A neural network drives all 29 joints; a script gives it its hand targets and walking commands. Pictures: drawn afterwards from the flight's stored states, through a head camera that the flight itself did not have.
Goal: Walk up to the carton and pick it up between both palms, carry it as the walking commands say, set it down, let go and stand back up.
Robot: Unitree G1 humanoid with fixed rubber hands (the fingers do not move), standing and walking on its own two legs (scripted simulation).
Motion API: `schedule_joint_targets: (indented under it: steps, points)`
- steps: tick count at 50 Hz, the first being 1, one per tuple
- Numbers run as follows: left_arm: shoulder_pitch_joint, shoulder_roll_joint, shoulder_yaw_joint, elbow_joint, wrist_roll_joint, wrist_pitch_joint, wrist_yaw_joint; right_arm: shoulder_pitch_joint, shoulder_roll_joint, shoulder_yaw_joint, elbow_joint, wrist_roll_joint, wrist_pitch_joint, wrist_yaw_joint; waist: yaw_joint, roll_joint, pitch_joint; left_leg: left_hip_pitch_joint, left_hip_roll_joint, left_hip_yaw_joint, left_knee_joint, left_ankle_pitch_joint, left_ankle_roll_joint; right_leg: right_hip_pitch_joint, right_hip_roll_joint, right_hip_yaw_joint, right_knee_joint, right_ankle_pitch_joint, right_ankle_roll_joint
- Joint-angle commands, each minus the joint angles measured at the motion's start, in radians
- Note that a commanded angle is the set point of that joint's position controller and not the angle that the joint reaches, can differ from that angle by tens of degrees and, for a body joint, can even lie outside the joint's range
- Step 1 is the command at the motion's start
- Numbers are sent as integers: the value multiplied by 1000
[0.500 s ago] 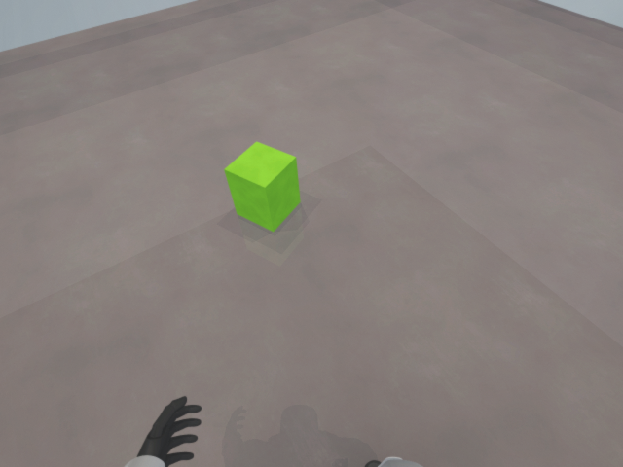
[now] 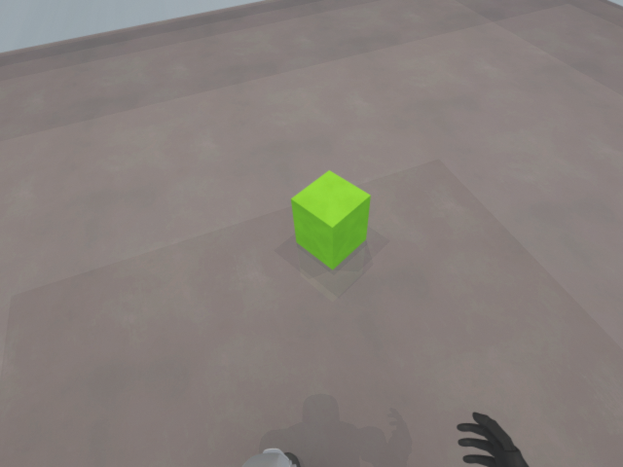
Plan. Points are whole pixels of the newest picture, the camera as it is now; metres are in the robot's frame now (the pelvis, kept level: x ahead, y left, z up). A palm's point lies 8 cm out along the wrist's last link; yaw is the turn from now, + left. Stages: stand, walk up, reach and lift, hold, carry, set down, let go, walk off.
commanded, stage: walk up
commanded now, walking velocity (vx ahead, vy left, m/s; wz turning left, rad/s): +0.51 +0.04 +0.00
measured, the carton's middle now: (330, 220) +1.04 +0.08 -0.64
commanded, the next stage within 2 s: none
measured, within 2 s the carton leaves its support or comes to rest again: neither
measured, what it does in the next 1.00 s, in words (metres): walks ahead: left foot, then right foot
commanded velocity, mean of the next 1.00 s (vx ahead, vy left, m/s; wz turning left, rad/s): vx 0.43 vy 0.04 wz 0.01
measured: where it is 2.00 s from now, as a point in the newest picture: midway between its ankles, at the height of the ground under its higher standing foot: (333, 355)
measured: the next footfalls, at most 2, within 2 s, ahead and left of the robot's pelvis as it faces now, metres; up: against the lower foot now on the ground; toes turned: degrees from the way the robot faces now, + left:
left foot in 0.04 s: +0.16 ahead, +0.14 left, +0.00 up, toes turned +9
right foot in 0.58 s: +0.44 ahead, -0.12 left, +0.00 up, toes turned -8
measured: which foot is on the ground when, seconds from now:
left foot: up 0.00-0.02, down 0.04-0.58, up 0.60-1.00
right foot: down 0.00-0.04, up 0.06-0.56, down 0.58-1.00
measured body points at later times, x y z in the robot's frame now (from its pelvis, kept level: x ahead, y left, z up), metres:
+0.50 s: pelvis +0.24 +0.02 +0.00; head +0.26 +0.04 +0.45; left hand +0.42 +0.23 -0.13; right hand +0.13 -0.21 -0.13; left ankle +0.12 +0.14 -0.74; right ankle +0.38 -0.13 -0.70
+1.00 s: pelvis +0.42 +0.01 +0.01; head +0.46 -0.01 +0.46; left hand +0.35 +0.26 -0.12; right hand +0.53 -0.22 -0.15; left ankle +0.51 +0.18 -0.69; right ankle +0.40 -0.11 -0.74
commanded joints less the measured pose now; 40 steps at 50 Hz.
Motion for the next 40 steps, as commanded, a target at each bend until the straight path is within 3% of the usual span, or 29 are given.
schedule_joint_targets:
  steps: [1, 2, 3, 4, 5, 6, 7, 8, 9, 10, 12, 14, 20, 22, 23, 24, 26, 27, 28, 29, 30, 31, 32, 34, 36, 38, 40]
  points:
    - [-40, 165, 16, -31, -6, -1, -5, 190, -113, -38, 32, -9, -42, -26, -153, -91, -57, 392, -39, 70, -83, -62, 11, -232, -92, 11, 176, 223, -157]
    - [-15, 133, 5, -41, -5, -4, -9, 346, -177, -63, 84, -20, -56, -43, -204, 64, -151, 604, 37, -41, -100, -142, 30, -369, -30, -9, 452, 156, -143]
    - [-32, 63, -5, -97, -10, -10, -10, 460, -309, -93, 88, -33, -61, -58, -248, 336, -216, 731, 320, -484, -266, -316, 92, -637, 86, 15, 764, -193, -106]
    - [-53, 100, 12, -131, -1, -5, -8, 494, -329, -90, 89, -5, -54, -58, -243, 332, -275, 706, 400, -650, -376, -429, 151, -703, 49, 128, 944, -223, -122]
    - [-84, 114, 12, -112, 2, -1, -9, 400, -246, -63, 73, -2, -55, -53, -200, 206, -193, 620, 396, -624, -381, -409, 138, -725, 12, 176, 997, -134, -127]
    - [-103, 101, 12, -98, -4, 1, -11, 340, -188, -46, 59, -2, -64, -54, -160, 67, -91, 502, 373, -556, -365, -213, 123, -704, -9, 190, 980, -44, -117]
    - [-103, 80, 8, -92, -6, 8, -17, 272, -136, -33, 45, -4, -74, -54, -116, 22, -51, 410, 297, -429, -358, -61, 110, -642, -33, 184, 936, 40, -104]
    - [-103, 72, 9, -84, -4, 20, -22, 242, -101, -26, 45, -5, -85, -56, -93, 60, -36, 360, 242, -330, -363, 29, 92, -601, -39, 159, 907, 69, -94]
    - [-95, 67, 10, -86, -1, 34, -25, 261, -102, -25, 56, -1, -93, -57, -82, 117, -36, 347, 228, -299, -356, 134, 101, -581, -28, 143, 897, 85, -82]
    - [-112, 66, 10, -89, 1, 46, -28, 282, -91, -22, 65, 0, -98, -57, -80, 138, -37, 351, 210, -268, -350, 190, 102, -577, -23, 137, 879, 110, -75]
    - [-177, 63, 11, -99, 5, 66, -41, 322, -88, -21, 72, 1, -102, -60, -90, 145, -17, 374, 204, -203, -362, 236, 95, -618, -15, 120, 841, 169, -64]
    - [-282, 74, 14, -128, 7, 75, -53, 381, -95, -25, 82, 0, -101, -65, -113, 135, 4, 413, 210, -181, -368, 281, 96, -674, -14, 102, 793, 212, -54]
    - [-512, 56, -1, -193, -4, 74, -74, 470, -105, -29, 85, -4, -92, -78, -164, 136, 69, 470, 211, -136, -417, 220, 103, -705, 7, 58, 515, 309, -41]
    - [-569, 52, -6, -212, -11, 64, -75, 477, -113, -30, 90, -10, -92, -81, -177, 174, 83, 465, 196, -94, -424, 207, 101, -644, 29, 28, 394, 316, -47]
    - [-585, 48, -9, -226, -10, 54, -77, 476, -101, -29, 108, -8, -84, -82, -173, 241, 77, 420, 148, -35, -440, 137, 107, -556, 46, 7, 348, 283, -58]
    - [-582, 56, -5, -224, -8, 49, -72, 485, -109, -31, 120, -10, -76, -84, -173, 246, 82, 404, 146, -37, -433, 125, 113, -510, 64, -17, 339, 228, -61]
    - [-557, 66, 4, -220, -3, 39, -58, 499, -123, -35, 148, -10, -66, -92, -163, 176, 87, 432, 175, -63, -372, 184, 122, -476, 80, -26, 300, 148, -68]
    - [-511, 74, 9, -208, -1, 33, -51, 496, -139, -39, 155, -5, -62, -95, -142, 142, 65, 450, 183, -63, -301, 285, 116, -427, 90, -20, 256, 137, -72]
    - [-416, 90, 15, -179, 1, 23, -41, 481, -154, -42, 158, 2, -58, -96, -92, 90, 5, 438, 163, -28, -155, 392, 101, -297, 107, -33, 177, 165, -79]
    - [-257, 137, 29, -125, 11, 10, -28, 464, -140, -37, 144, 6, -58, -92, -34, 34, -107, 323, 117, 5, 59, 372, 77, -62, 87, -11, 179, 182, -107]
    - [-100, 234, 51, -88, 32, -2, -16, 483, -88, -29, 109, 9, -65, -92, 5, -143, -205, 105, 31, 28, 375, 49, 41, 119, -156, 297, 149, 283, -158]
    - [-2, 348, 70, -77, 15, 3, -7, 555, -40, -20, 96, 18, -57, -91, 14, -282, -317, -118, -74, -73, 620, -431, 31, 242, -430, 705, 10, 385, -250]
    - [-47, 310, 72, -76, -3, 11, -7, 518, -74, -34, 98, 10, -46, -89, -33, -158, -305, -110, -11, -181, 728, -399, 35, 158, -408, 701, 13, 455, -243]
    - [-224, 178, 38, -94, -1, -1, -4, 437, -49, -34, 103, -3, -36, -78, -93, -76, -127, -51, 42, -189, 673, -225, 22, -77, -280, 424, 8, 540, -221]
    - [-272, 119, 18, -95, -7, -7, -5, 456, -39, -38, 118, -3, -9, -69, -131, -134, -83, 18, 43, -145, 611, -161, 9, -196, -197, 247, -5, 623, -183]
    - [-217, 121, 14, -93, -8, -16, -8, 442, -35, -32, 118, -6, 15, -62, -131, -157, -75, 24, 21, -111, 575, -130, 5, -211, -176, 178, 16, 760, -176]
    - [-168, 130, 18, -92, -4, -19, -6, 375, -34, -29, 96, -10, 31, -55, -117, -180, -55, -9, 22, -94, 534, -92, -1, -214, -175, 149, 9, 779, -180]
